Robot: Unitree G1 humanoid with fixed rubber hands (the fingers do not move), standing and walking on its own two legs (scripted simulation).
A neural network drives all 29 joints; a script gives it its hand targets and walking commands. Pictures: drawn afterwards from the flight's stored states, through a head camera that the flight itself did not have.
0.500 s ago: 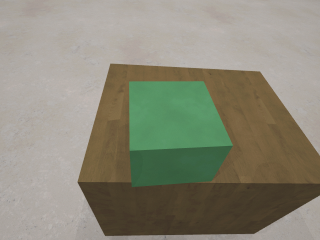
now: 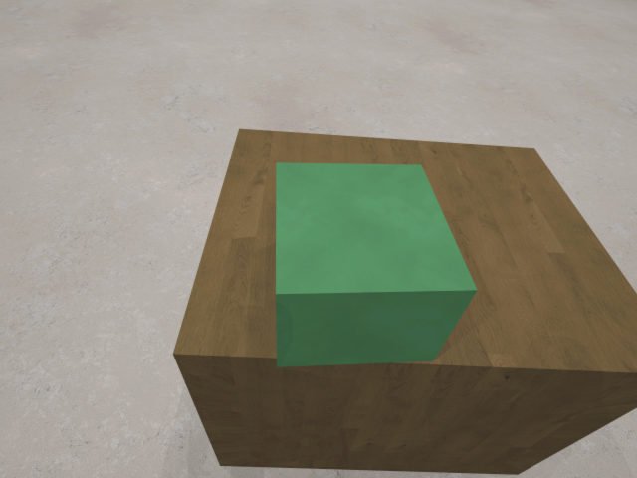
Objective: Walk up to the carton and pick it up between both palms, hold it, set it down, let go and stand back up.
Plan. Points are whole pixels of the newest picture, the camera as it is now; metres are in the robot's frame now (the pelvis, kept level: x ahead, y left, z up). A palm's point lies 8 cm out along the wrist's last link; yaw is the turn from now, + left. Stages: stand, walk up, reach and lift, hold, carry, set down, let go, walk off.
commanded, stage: stand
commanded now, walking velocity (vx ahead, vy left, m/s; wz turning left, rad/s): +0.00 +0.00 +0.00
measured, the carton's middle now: (353, 260) +0.45 -0.05 -0.01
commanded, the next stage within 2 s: none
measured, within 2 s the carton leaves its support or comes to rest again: neither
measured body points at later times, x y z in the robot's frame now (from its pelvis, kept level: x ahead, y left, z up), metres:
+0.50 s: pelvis -0.01 -0.01 +0.00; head -0.01 +0.01 +0.45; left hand -0.05 +0.20 -0.17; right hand -0.06 -0.20 -0.16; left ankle +0.01 +0.11 -0.74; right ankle -0.02 -0.12 -0.74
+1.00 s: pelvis +0.00 -0.02 +0.00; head +0.00 +0.00 +0.45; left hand -0.05 +0.18 -0.17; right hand -0.02 -0.22 -0.16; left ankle +0.01 +0.11 -0.74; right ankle -0.02 -0.12 -0.74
